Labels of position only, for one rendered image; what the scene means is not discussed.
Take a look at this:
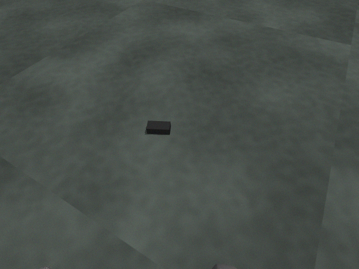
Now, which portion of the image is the carton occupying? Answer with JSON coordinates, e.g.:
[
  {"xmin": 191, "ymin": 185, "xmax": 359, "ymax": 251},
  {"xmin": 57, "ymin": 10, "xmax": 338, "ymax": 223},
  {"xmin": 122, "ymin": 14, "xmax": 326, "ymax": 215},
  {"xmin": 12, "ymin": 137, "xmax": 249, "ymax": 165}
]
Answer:
[{"xmin": 146, "ymin": 120, "xmax": 171, "ymax": 135}]

